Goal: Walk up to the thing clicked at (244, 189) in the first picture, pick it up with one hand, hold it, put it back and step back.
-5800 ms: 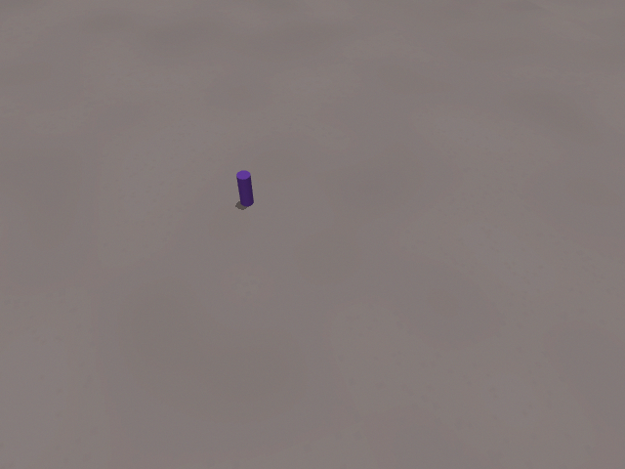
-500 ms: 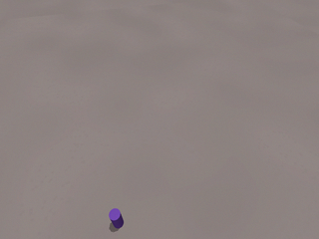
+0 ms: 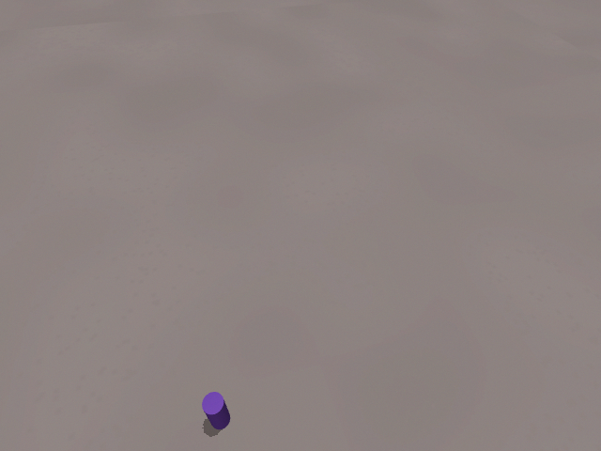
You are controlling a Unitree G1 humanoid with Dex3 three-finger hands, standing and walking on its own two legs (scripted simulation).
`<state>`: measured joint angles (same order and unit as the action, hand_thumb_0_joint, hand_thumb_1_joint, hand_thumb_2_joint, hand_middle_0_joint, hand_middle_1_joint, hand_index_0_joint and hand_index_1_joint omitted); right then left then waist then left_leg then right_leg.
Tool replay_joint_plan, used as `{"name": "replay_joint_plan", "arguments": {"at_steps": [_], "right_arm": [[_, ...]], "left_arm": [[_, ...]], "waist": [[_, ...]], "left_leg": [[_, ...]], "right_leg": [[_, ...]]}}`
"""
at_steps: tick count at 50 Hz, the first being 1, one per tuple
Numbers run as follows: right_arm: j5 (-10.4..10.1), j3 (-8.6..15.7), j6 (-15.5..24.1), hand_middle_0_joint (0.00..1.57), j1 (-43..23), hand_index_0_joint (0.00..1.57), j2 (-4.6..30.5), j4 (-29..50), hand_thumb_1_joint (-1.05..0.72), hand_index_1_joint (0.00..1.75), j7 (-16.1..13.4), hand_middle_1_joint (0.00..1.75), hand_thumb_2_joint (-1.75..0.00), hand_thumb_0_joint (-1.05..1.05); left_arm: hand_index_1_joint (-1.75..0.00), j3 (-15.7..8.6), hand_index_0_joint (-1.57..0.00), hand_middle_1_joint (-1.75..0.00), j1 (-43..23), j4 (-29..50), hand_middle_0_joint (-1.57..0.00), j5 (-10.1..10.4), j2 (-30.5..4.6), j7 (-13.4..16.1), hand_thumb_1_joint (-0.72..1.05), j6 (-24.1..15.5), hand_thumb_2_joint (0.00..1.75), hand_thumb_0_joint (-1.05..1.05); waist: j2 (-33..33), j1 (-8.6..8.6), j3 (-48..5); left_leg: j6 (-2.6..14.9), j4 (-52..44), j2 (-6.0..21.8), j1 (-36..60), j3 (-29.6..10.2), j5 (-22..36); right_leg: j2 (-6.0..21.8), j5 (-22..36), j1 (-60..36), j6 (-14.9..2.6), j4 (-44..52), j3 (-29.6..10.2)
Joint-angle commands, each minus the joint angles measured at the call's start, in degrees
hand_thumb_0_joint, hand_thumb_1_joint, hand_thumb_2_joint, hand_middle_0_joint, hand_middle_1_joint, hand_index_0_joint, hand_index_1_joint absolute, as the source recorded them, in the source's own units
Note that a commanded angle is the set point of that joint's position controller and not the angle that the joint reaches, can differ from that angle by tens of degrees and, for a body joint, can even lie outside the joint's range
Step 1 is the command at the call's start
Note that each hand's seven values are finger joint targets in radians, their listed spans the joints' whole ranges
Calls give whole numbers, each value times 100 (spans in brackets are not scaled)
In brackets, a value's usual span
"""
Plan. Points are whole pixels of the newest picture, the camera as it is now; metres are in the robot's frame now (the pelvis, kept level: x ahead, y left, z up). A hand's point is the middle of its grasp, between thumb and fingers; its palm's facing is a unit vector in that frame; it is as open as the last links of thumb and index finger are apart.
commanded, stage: stand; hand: left
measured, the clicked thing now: (216, 411) +0.37 +0.22 -0.70
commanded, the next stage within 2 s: go down in 1.64 s
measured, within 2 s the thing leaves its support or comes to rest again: neither
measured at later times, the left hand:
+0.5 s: hand out of the picture +0.08 +0.25 -0.15, palm faces -0.02 -0.94 -0.34, open 7.4 cm
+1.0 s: hand out of the picture +0.07 +0.25 -0.16, palm faces -0.02 -0.94 -0.35, open 7.4 cm
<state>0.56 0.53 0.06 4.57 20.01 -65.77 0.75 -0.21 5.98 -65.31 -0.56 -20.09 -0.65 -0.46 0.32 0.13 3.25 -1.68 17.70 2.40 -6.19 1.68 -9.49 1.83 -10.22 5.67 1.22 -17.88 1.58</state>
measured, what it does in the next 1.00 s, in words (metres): stands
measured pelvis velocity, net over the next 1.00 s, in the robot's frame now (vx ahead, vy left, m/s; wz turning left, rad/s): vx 0.00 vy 0.00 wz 0.00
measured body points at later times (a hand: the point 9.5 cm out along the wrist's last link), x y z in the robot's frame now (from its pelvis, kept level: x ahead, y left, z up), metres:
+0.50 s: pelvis +0.00 +0.00 +0.00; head +0.01 -0.01 +0.45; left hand +0.08 +0.30 -0.13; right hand +0.08 -0.30 -0.14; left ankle +0.00 +0.14 -0.75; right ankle +0.00 -0.13 -0.75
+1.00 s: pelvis +0.00 +0.00 +0.00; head +0.02 -0.01 +0.45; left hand +0.07 +0.30 -0.13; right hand +0.08 -0.30 -0.14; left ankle +0.00 +0.14 -0.75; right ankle +0.00 -0.13 -0.75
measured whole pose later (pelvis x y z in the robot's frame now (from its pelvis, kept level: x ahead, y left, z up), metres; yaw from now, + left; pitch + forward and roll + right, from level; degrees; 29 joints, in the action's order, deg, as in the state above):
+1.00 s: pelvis +0.00 +0.00 +0.00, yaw +0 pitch -2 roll +0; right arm 0.6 -0.2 0.3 6.1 20.2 -64.8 0.5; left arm -0.3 6.6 -64.7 -0.5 -20.3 -0.8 -0.2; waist 0.4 -0.2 3.1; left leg -2.0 17.4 2.6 -5.5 1.7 -9.8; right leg 1.6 -10.8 5.3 0.9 -18.2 1.6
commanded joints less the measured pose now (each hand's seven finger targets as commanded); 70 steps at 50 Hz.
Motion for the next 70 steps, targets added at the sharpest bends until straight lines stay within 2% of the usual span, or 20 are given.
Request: {"name": "replay_joint_plan", "arguments": {"at_steps": [1,10,20,35,63,70], "right_arm": [[-6,193,144,20,-238,20,1209,320,-90,30,-90,30,-90,0],[-12,178,142,20,-221,20,1222,337,-90,30,-93,30,-90,0],[-6,167,148,20,-199,20,1239,389,-90,30,-111,30,-90,0],[-15,154,154,20,-121,20,1249,414,-90,30,-106,30,-90,0],[0,154,143,20,-58,20,1222,418,-90,30,-102,30,-90,0],[6,147,151,20,-53,20,1245,418,-90,30,-110,30,-90,0]], "left_arm": [[-30,-234,-20,-30,-300,354,-20,22,-1267,106,90,-132,90,0],[-30,-242,-20,-30,-283,354,-20,27,-1265,98,90,-106,90,0],[-30,-249,-20,-30,-254,385,-20,0,-1276,105,90,-115,90,0],[-30,-245,-20,-30,-213,370,-20,1,-1278,93,90,-105,90,0],[-30,-225,-20,-30,-162,416,-20,11,-1313,108,90,-127,90,0],[-30,-223,-20,-30,-148,402,-20,7,-1265,99,90,-106,90,0]], "waist": [[-3,39,-572],[-1,21,-503],[-32,-8,-606],[-109,-6,-452],[-80,8,-514],[-37,-18,-429]], "left_leg": [[176,-182,600,173,-438,873],[164,-209,599,143,-447,724],[206,-148,634,226,-447,980],[202,-254,617,187,-450,734],[195,-210,612,206,-414,901],[190,-276,604,113,-414,698]], "right_leg": [[656,907,-52,-200,265,-484],[637,679,-37,-226,294,-478],[656,1008,-94,-223,246,-464],[605,652,28,-201,288,-430],[635,976,-42,-224,248,-475],[623,729,-12,-207,281,-471]]}}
